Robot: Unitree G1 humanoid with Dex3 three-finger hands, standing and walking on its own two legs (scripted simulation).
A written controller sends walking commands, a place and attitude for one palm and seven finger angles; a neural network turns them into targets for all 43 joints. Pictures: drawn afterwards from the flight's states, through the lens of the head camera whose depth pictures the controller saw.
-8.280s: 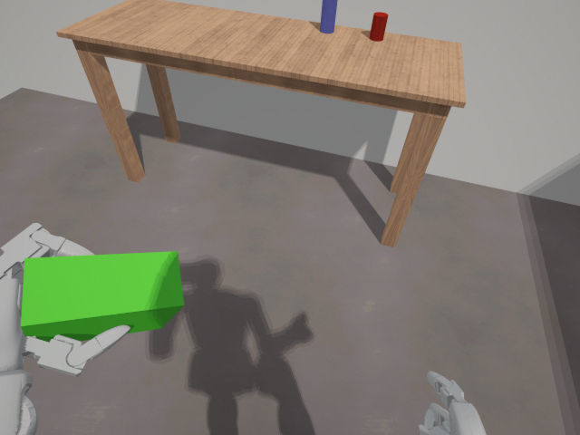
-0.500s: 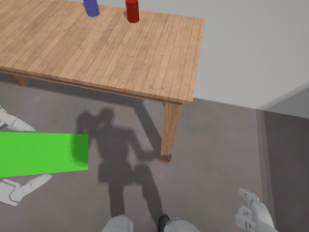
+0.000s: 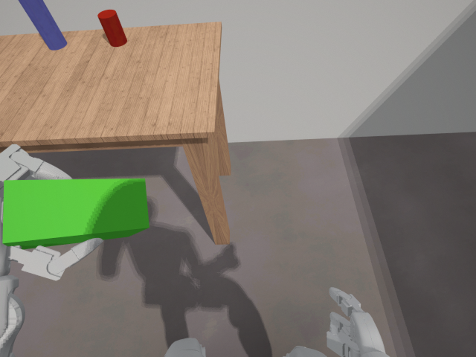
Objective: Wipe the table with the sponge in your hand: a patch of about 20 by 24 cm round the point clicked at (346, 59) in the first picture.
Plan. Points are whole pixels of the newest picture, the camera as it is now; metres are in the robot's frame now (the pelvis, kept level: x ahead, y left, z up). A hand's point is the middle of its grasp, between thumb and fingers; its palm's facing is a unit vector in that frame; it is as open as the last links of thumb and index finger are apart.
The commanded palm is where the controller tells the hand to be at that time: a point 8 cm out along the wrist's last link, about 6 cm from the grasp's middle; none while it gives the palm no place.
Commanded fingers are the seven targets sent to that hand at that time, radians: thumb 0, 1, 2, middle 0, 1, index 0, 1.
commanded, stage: turn to face it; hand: left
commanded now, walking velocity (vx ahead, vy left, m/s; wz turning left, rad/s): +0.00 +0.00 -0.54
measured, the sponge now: (100, 213) +0.26 +0.19 +0.16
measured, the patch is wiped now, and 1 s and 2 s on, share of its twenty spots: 0.00 0.00 0.00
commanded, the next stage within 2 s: take the last steps up to it in 0.60 s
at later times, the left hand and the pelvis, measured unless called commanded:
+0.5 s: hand (95, 249) +0.20 +0.16 +0.19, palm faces +0.18 -0.88 -0.44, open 10.2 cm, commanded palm +0.16 +0.22 +0.20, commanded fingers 0.00 0.10 1.30 -1.20 -1.60 -1.20 -1.60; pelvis -0.06 -0.02 +0.02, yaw -12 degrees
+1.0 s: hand (133, 282) +0.17 +0.11 +0.19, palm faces +0.03 -0.84 -0.55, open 10.2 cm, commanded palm +0.13 +0.18 +0.20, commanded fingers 0.00 0.10 1.30 -1.20 -1.60 -1.20 -1.60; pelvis -0.10 -0.04 +0.02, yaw -17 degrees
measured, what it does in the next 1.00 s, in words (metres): walks backwards, turning right: left foot, then right foot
